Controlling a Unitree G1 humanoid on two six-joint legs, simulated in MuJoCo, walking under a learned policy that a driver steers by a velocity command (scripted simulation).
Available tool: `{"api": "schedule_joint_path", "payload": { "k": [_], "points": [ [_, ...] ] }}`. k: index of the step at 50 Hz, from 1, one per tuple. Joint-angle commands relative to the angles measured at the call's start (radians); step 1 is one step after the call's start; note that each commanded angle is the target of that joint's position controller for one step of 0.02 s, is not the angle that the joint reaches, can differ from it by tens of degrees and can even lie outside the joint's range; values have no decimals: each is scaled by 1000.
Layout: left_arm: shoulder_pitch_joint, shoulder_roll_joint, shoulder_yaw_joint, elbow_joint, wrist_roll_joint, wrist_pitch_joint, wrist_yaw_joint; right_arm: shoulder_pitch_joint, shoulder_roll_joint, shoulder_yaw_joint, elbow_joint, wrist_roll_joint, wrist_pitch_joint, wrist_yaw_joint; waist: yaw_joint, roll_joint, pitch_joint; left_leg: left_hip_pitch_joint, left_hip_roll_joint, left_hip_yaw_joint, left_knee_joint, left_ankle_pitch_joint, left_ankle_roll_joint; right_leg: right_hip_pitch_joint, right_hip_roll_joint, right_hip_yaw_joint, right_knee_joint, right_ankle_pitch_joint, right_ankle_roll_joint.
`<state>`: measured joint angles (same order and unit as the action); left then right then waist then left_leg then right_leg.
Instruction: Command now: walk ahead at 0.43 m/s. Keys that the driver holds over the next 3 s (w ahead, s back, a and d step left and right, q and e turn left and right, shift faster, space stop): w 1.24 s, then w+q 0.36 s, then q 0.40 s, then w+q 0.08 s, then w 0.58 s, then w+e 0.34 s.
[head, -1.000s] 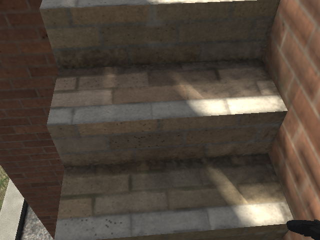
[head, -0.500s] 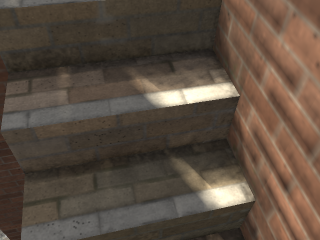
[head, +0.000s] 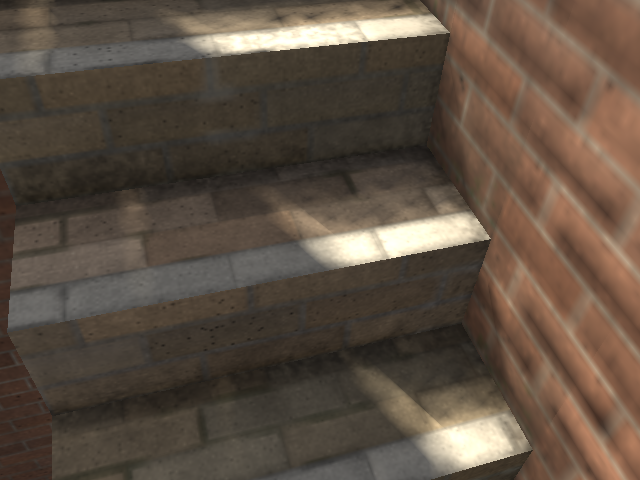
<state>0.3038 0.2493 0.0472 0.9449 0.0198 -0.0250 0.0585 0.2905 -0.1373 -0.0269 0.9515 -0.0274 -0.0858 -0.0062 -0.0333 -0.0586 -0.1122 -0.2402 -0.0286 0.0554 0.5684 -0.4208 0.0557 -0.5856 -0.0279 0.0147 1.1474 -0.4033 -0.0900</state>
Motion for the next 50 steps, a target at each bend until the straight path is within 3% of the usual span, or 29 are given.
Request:
{"api": "schedule_joint_path", "payload": {
  "k": [1, 3, 4, 5, 6, 7, 10, 11, 12, 14, 16, 18, 20, 22, 24, 27, 29, 30, 31, 32, 34, 35, 36, 38, 39, 40, 43, 49, 50],
  "points": [
    [-348, 1, -11, -226, 12, -32, 27, 170, -187, -55, 50, -14, -24, -9, -56, 165, 275, 248, 432, -528, -439, 118, 305, -708, -10, -9, 921, -13, 36],
    [-349, -31, -29, -305, 14, -17, 30, 172, -120, -31, 74, -5, -65, 6, 10, 92, 278, 232, 356, -341, -397, 203, 200, -764, -33, 20, 1055, -21, -29],
    [-620, -111, -80, -470, -161, -49, 59, 238, 116, 67, 214, -17, -42, 50, -84, 249, 360, 247, 299, -242, -323, 618, 192, -965, 70, -29, 1276, -206, -21],
    [-711, -149, -99, -544, -167, -75, 61, 320, 129, 83, 259, -26, -34, 57, -78, 277, 365, 270, 300, -202, -280, 938, 188, -1085, 83, -21, 1421, -327, -48],
    [-436, -91, -83, -478, -11, -30, 42, 293, -148, -4, 132, -17, -68, 37, 60, 0, 153, 303, 343, -174, -349, 617, 128, -815, -8, 5, 1111, -200, -83],
    [-286, -109, -85, -367, 22, 3, -101, 266, -61, 35, 134, -45, -39, 26, 95, -186, -117, 236, 364, -293, -263, 870, 214, -797, 56, 107, 858, -84, -121],
    [-611, -84, -114, -456, 26, 131, -173, 296, -208, 10, 126, -44, 4, 128, 151, 225, 41, -59, 281, -174, -528, 1375, 376, -554, 126, -229, 293, -525, -37],
    [-459, -85, -122, -414, -156, 82, -50, 291, -111, 50, 130, 59, -11, 38, 95, 177, 70, -163, 208, 70, -438, 1952, 197, 118, 143, -401, 338, -16, -32],
    [-118, -21, -93, -319, -188, 63, 31, 388, -243, 47, 183, 61, -51, 9, 211, 477, -163, -52, 263, 57, -263, 2382, 170, 356, 201, -277, 311, -194, -43],
    [219, 132, -15, -109, 15, 63, 44, 201, -361, -50, 123, 129, -81, 25, 305, 126, -268, 0, 210, -49, 292, 1859, 141, 405, 63, 137, -144, -281, -85],
    [-37, 271, 43, -110, 7, 67, 64, 11, -222, -61, -30, -3, -51, 94, 165, -207, -110, -337, -121, -189, 1270, 424, 44, 177, -177, 987, -892, -799, -282],
    [-183, 72, 3, -41, -9, -9, 35, -5, -30, -18, -135, -65, -47, 97, 0, 102, 181, -604, -105, -211, 1524, 379, 53, -45, -175, 748, -766, -646, -230],
    [20, -219, -87, 97, 101, -19, -153, -43, 3, 42, -134, 57, 78, 86, 92, 112, 217, -1032, -98, -529, 1675, 490, 314, 41, -147, 555, -694, -12, -264],
    [-115, -226, -86, 92, 102, -49, -190, -16, -30, 45, -190, 23, 103, 66, -62, 193, 85, -988, -21, -403, 1426, 408, 306, 7, -105, 317, -730, 74, -200],
    [-209, -68, -67, 70, -62, -28, -79, -202, 56, 98, -348, -17, 10, -23, -85, 32, 104, -947, -17, -186, 1815, 270, 11, 110, -223, 276, -743, 173, -131],
    [-65, -74, -65, 107, 114, -55, -181, -277, -124, 73, -382, 28, 115, 38, -62, 55, -20, -954, 23, -120, 1371, 186, 193, -134, -38, 114, -810, -37, -108],
    [43, 16, -33, 120, 56, -49, -195, -491, -156, 78, -469, 15, 126, 39, 13, -11, -68, -820, 41, -97, 1064, -196, 194, -82, -82, 142, -937, 93, -144],
    [193, 133, 28, 147, -57, -67, 13, -356, 109, 120, -374, 3, 90, 22, 70, -18, 124, -744, 64, 126, 1059, -297, 132, 122, -192, 125, -1180, 14, -184],
    [221, 128, 25, 146, -62, -59, 85, -341, 122, 130, -344, 44, 75, 15, 70, -77, 141, -672, 112, 52, 933, -362, 124, 175, -204, 131, -1166, 97, -182],
    [135, 14, -31, 154, -6, -75, -151, -532, -46, 120, -423, 40, 87, 60, 29, -42, -37, -677, -33, 39, 927, -611, 58, 175, -248, 249, -1114, 384, -211],
    [51, 97, -7, 124, 17, -69, -286, -345, -92, 84, -360, 18, 123, 87, -51, -91, -30, -744, -24, 12, 875, -274, 146, 395, -263, 85, -974, 1128, -247],
    [192, 120, 0, 74, -151, 3, -53, -310, 8, 97, -366, 79, 37, 52, -68, -3, -71, -393, -6, 84, 707, -206, 125, 513, -223, -90, -845, 1930, -109],
    [101, 201, 20, 153, 58, -64, -218, -149, -137, 85, -303, 15, 87, 81, -152, -142, -291, -458, -55, -102, 616, -15, 140, 543, -210, 13, -639, 1917, -199],
    [72, 85, 16, 149, 113, -62, -298, 37, -269, 27, -192, 35, 132, 58, -170, 178, -183, -100, 65, -533, 253, -122, 269, -55, -86, 59, -269, 1193, -209],
    [-91, 51, -8, -81, 23, -32, -74, -40, -218, 12, -196, -39, 80, -10, -181, 476, -179, -2, 265, -852, 55, -280, 271, -116, 48, -35, 270, 336, -120],
    [-248, -39, -8, -132, 69, -35, -43, 156, -216, -23, -73, -28, 63, -8, -142, 192, -136, -85, 205, -878, -46, -570, 228, -281, 29, 152, 625, 285, -103],
    [-265, -179, -61, -297, 49, -42, 5, 25, -94, -11, 26, -5, 9, 8, 14, 166, 213, -189, 201, -599, -80, -415, 77, -613, 28, 123, 901, 283, -61],
    [-215, -113, -60, -275, -3, -2, 24, 74, -67, -8, 106, 7, -79, 1, 66, 65, 217, -252, 152, -336, -262, 162, 146, -508, 54, -52, 803, 409, 19],
    [-314, -143, -95, -361, -117, -5, 56, 43, 97, 71, 130, 11, -63, 58, 47, 155, 107, -149, 203, -288, -181, 349, 180, -531, 82, -14, 947, 355, 36]
  ]
}}
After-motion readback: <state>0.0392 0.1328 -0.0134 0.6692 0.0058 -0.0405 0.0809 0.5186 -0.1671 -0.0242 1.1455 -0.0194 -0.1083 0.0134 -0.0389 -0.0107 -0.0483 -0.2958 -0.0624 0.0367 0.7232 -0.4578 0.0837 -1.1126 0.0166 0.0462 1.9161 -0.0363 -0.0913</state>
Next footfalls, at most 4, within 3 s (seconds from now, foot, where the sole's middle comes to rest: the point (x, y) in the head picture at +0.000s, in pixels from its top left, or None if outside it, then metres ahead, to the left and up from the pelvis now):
0.26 right None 0.24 -0.09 -0.56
0.66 left None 0.39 0.17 -0.35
1.22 right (331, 208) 0.72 -0.02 -0.15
1.68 left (155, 34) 0.86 0.24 0.06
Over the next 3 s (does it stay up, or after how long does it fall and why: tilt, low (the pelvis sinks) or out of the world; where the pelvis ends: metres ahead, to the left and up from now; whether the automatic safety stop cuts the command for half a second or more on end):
stays up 1.17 0.27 1.05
